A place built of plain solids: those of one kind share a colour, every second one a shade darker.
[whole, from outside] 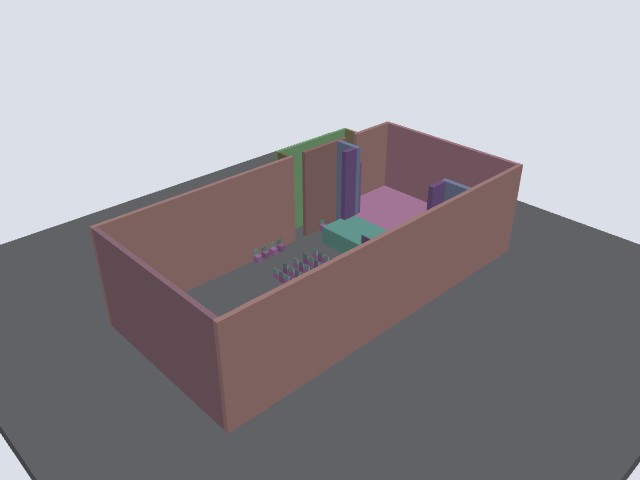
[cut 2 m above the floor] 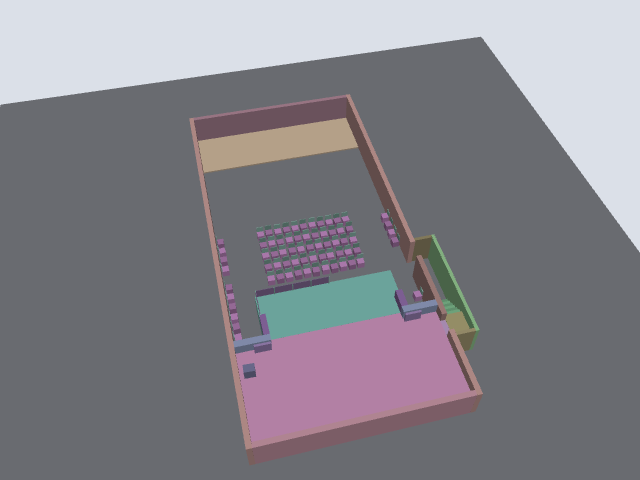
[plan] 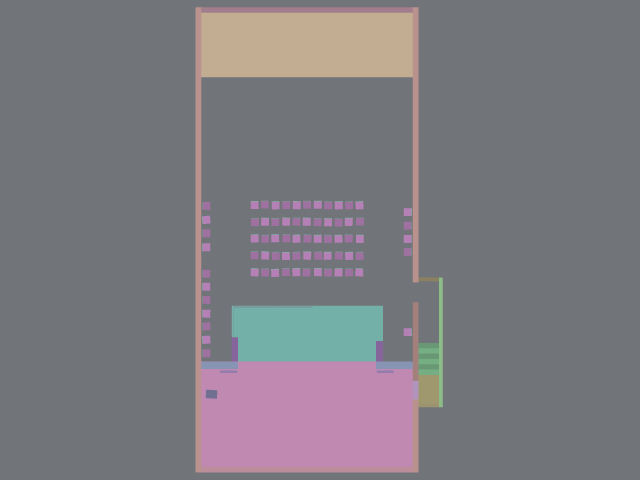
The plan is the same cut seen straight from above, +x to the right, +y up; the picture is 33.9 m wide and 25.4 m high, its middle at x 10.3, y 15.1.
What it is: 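A parish, school or music hall with a timber stage behind a plastered proscenium wall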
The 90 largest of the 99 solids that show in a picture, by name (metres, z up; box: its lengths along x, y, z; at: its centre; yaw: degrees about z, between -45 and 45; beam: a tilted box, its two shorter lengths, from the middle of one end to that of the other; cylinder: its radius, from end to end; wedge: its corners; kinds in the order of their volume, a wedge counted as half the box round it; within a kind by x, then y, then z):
{
 "wall_side_1": {"box": [0.3, 24.62, 6.68], "at": [3.87, 15.11, 3.29]},
 "wall_side_2": {"box": [0.3, 3.86, 6.68], "at": [15.36, 4.73, 3.29]},
 "wall_side_3": {"box": [0.3, 4.16, 6.68], "at": [15.36, 9.73, 3.29]},
 "wall_side_4": {"box": [0.3, 14.57, 6.68], "at": [15.36, 20.13, 3.29]},
 "boards_main_1": {"box": [11.19, 5.56, 1.41], "at": [9.61, 5.88, 0.65]},
 "boards_fore_1": {"box": [8.01, 2.96, 1.41], "at": [9.63, 10.14, 0.65]},
 "wall_back_1": {"box": [11.19, 0.3, 6.68], "at": [9.61, 2.95, 3.29]},
 "wall_rear_1": {"box": [11.19, 0.3, 6.68], "at": [9.61, 27.27, 3.29]},
 "wall_pros_1": {"box": [1.95, 0.39, 6.68], "at": [4.99, 8.47, 3.29]},
 "wall_pros_2": {"box": [1.95, 0.39, 6.68], "at": [14.24, 8.47, 3.29]},
 "wall_pass_out_1": {"box": [0.2, 6.87, 6.68], "at": [16.7, 9.68, 3.29]},
 "floor_rear_1": {"box": [11.19, 3.41, 0.16], "at": [9.61, 25.42, 0.03]},
 "wall_pier_1": {"box": [0.34, 1.3, 6.68], "at": [5.8, 9.31, 3.29]},
 "wall_pier_2": {"box": [0.38, 1.09, 6.68], "at": [13.45, 9.21, 3.29]},
 "chair_seat_1": {"box": [0.42, 0.42, 0.45], "at": [4.29, 9.11, 0.23], "yaw": -0.6},
 "chair_seat_2": {"box": [0.42, 0.42, 0.45], "at": [4.29, 9.82, 0.23], "yaw": 2.9},
 "chair_seat_3": {"box": [0.42, 0.42, 0.45], "at": [4.29, 10.53, 0.23], "yaw": 4.9},
 "chair_seat_4": {"box": [0.42, 0.42, 0.45], "at": [4.29, 11.2, 0.23], "yaw": -2.2},
 "chair_seat_5": {"box": [0.42, 0.42, 0.45], "at": [4.29, 11.93, 0.23], "yaw": -2.0},
 "chair_seat_6": {"box": [0.42, 0.42, 0.45], "at": [4.29, 12.63, 0.23], "yaw": -0.6},
 "chair_seat_7": {"box": [0.42, 0.42, 0.45], "at": [4.29, 13.31, 0.23], "yaw": -2.8},
 "chair_seat_8": {"box": [0.42, 0.42, 0.45], "at": [4.29, 14.71, 0.23], "yaw": 0.4},
 "chair_seat_9": {"box": [0.42, 0.42, 0.45], "at": [6.84, 13.38, 0.23], "yaw": -1.7},
 "chair_seat_10": {"box": [0.42, 0.42, 0.45], "at": [6.84, 14.28, 0.23], "yaw": 0.7},
 "chair_seat_11": {"box": [0.42, 0.42, 0.45], "at": [6.84, 16.94, 0.23], "yaw": 0.4},
 "chair_seat_12": {"box": [0.42, 0.42, 0.45], "at": [6.85, 15.18, 0.23], "yaw": 1.6},
 "chair_seat_13": {"box": [0.42, 0.42, 0.45], "at": [6.86, 16.04, 0.23], "yaw": -0.8},
 "chair_seat_14": {"box": [0.42, 0.42, 0.45], "at": [7.38, 16.98, 0.23], "yaw": 0.5},
 "chair_seat_15": {"box": [0.42, 0.42, 0.45], "at": [7.39, 13.38, 0.23], "yaw": 1.7},
 "chair_seat_16": {"box": [0.42, 0.42, 0.45], "at": [7.39, 16.06, 0.23], "yaw": -1.1},
 "chair_seat_17": {"box": [0.42, 0.42, 0.45], "at": [7.4, 14.28, 0.23], "yaw": -2.3},
 "chair_seat_18": {"box": [0.42, 0.42, 0.45], "at": [7.4, 15.16, 0.23], "yaw": -0.3},
 "chair_seat_19": {"box": [0.42, 0.42, 0.45], "at": [7.93, 13.36, 0.23], "yaw": 2.2},
 "chair_seat_20": {"box": [0.42, 0.42, 0.45], "at": [7.93, 15.19, 0.23], "yaw": 1.1},
 "chair_seat_21": {"box": [0.42, 0.42, 0.45], "at": [7.94, 16.04, 0.23], "yaw": 0.7},
 "chair_seat_22": {"box": [0.42, 0.42, 0.45], "at": [7.95, 16.93, 0.23], "yaw": 1.3},
 "chair_seat_23": {"box": [0.42, 0.42, 0.45], "at": [7.96, 14.26, 0.23], "yaw": 2.1},
 "chair_seat_24": {"box": [0.42, 0.42, 0.45], "at": [8.5, 13.4, 0.23], "yaw": 0.5},
 "chair_seat_25": {"box": [0.42, 0.42, 0.45], "at": [8.5, 14.25, 0.23], "yaw": 0.2},
 "chair_seat_26": {"box": [0.42, 0.42, 0.45], "at": [8.51, 16.07, 0.23], "yaw": -0.7},
 "chair_seat_27": {"box": [0.42, 0.42, 0.45], "at": [8.51, 16.95, 0.23], "yaw": 0.6},
 "chair_seat_28": {"box": [0.42, 0.42, 0.45], "at": [8.52, 15.19, 0.23], "yaw": -1.8},
 "chair_seat_29": {"box": [0.42, 0.42, 0.45], "at": [9.05, 13.39, 0.23], "yaw": 1.1},
 "chair_seat_30": {"box": [0.42, 0.42, 0.45], "at": [9.05, 14.26, 0.23], "yaw": 3.1},
 "chair_seat_31": {"box": [0.42, 0.42, 0.45], "at": [9.05, 15.17, 0.23], "yaw": 1.1},
 "chair_seat_32": {"box": [0.42, 0.42, 0.45], "at": [9.05, 16.07, 0.23], "yaw": -1.7},
 "chair_seat_33": {"box": [0.42, 0.42, 0.45], "at": [9.07, 16.94, 0.23], "yaw": -0.5},
 "chair_seat_34": {"box": [0.42, 0.42, 0.45], "at": [9.59, 13.38, 0.23], "yaw": -2.3},
 "chair_seat_35": {"box": [0.42, 0.42, 0.45], "at": [9.6, 16.07, 0.23], "yaw": -0.5},
 "chair_seat_36": {"box": [0.42, 0.42, 0.45], "at": [9.61, 16.96, 0.23], "yaw": 1.3},
 "chair_seat_37": {"box": [0.42, 0.42, 0.45], "at": [9.62, 14.27, 0.23], "yaw": -0.8},
 "chair_seat_38": {"box": [0.42, 0.42, 0.45], "at": [9.64, 15.18, 0.23], "yaw": -0.9},
 "chair_seat_39": {"box": [0.42, 0.42, 0.45], "at": [10.17, 16.04, 0.23], "yaw": -2.7},
 "chair_seat_40": {"box": [0.42, 0.42, 0.45], "at": [10.18, 15.16, 0.23], "yaw": 1.7},
 "chair_seat_41": {"box": [0.42, 0.42, 0.45], "at": [10.18, 16.96, 0.23], "yaw": -0.5},
 "chair_seat_42": {"box": [0.42, 0.42, 0.45], "at": [10.19, 13.4, 0.23], "yaw": -0.9},
 "chair_seat_43": {"box": [0.42, 0.42, 0.45], "at": [10.21, 14.27, 0.23], "yaw": 0.5},
 "chair_seat_44": {"box": [0.42, 0.42, 0.45], "at": [10.7, 14.26, 0.23], "yaw": -1.3},
 "chair_seat_45": {"box": [0.42, 0.42, 0.45], "at": [10.73, 13.37, 0.23], "yaw": 0.7},
 "chair_seat_46": {"box": [0.42, 0.42, 0.45], "at": [10.73, 15.16, 0.23], "yaw": 0.4},
 "chair_seat_47": {"box": [0.42, 0.42, 0.45], "at": [10.73, 16.04, 0.23], "yaw": -2.2},
 "chair_seat_48": {"box": [0.42, 0.42, 0.45], "at": [10.74, 16.93, 0.23], "yaw": 0.9},
 "chair_seat_49": {"box": [0.42, 0.42, 0.45], "at": [11.28, 13.38, 0.23], "yaw": 0.3},
 "chair_seat_50": {"box": [0.42, 0.42, 0.45], "at": [11.28, 15.16, 0.23], "yaw": 1.7},
 "chair_seat_51": {"box": [0.42, 0.42, 0.45], "at": [11.29, 16.03, 0.23], "yaw": -1.1},
 "chair_seat_52": {"box": [0.42, 0.42, 0.45], "at": [11.29, 16.93, 0.23], "yaw": 0.7},
 "chair_seat_53": {"box": [0.42, 0.42, 0.45], "at": [11.3, 14.27, 0.23], "yaw": -3.1},
 "chair_seat_54": {"box": [0.42, 0.42, 0.45], "at": [11.82, 15.18, 0.23], "yaw": -1.5},
 "chair_seat_55": {"box": [0.42, 0.42, 0.45], "at": [11.82, 16.05, 0.23], "yaw": -0.6},
 "chair_seat_56": {"box": [0.42, 0.42, 0.45], "at": [11.83, 13.39, 0.23], "yaw": 2.0},
 "chair_seat_57": {"box": [0.42, 0.42, 0.45], "at": [11.84, 14.25, 0.23], "yaw": 2.1},
 "chair_seat_58": {"box": [0.42, 0.42, 0.45], "at": [11.84, 16.94, 0.23], "yaw": 4.4},
 "chair_seat_59": {"box": [0.42, 0.42, 0.45], "at": [12.38, 13.38, 0.23], "yaw": -1.2},
 "chair_seat_60": {"box": [0.42, 0.42, 0.45], "at": [12.39, 16.93, 0.23], "yaw": 3.4},
 "chair_seat_61": {"box": [0.42, 0.42, 0.45], "at": [12.4, 14.26, 0.23], "yaw": 1.4},
 "chair_seat_62": {"box": [0.42, 0.42, 0.45], "at": [12.41, 15.15, 0.23], "yaw": -0.3},
 "chair_seat_63": {"box": [0.42, 0.42, 0.45], "at": [12.42, 16.08, 0.23], "yaw": -1.3},
 "wall_pass_end_1": {"box": [1.08, 0.2, 6.68], "at": [16.05, 6.35, 3.29]},
 "wall_pass_end_2": {"box": [1.08, 0.2, 6.68], "at": [16.05, 13.02, 3.29]},
 "step_1": {"box": [1.08, 0.57, 1.21], "at": [16.05, 7.96, 0.56]},
 "step_2": {"box": [1.08, 0.57, 1.02], "at": [16.05, 8.24, 0.46]},
 "step_3": {"box": [1.08, 0.57, 0.82], "at": [16.05, 8.53, 0.36]},
 "step_4": {"box": [1.08, 0.57, 0.63], "at": [16.05, 8.81, 0.27]},
 "step_5": {"box": [1.08, 0.57, 0.44], "at": [16.05, 9.09, 0.17]},
 "step_6": {"box": [1.08, 0.57, 0.24], "at": [16.05, 9.37, 0.07]},
 "boards_pass_1": {"box": [1.08, 1.51, 1.41], "at": [16.05, 7.21, 0.65]},
 "drape_1": {"box": [0.91, 0.14, 4.08], "at": [5.47, 8.13, 3.34]},
 "drape_2": {"box": [0.91, 0.14, 4.08], "at": [13.76, 8.13, 3.34]},
 "boards_sill_1": {"box": [0.3, 0.99, 1.41], "at": [15.36, 7.15, 0.65]},
 "crate_1": {"box": [0.6, 0.45, 0.74], "at": [4.56, 6.94, 1.73], "yaw": -3.0}
}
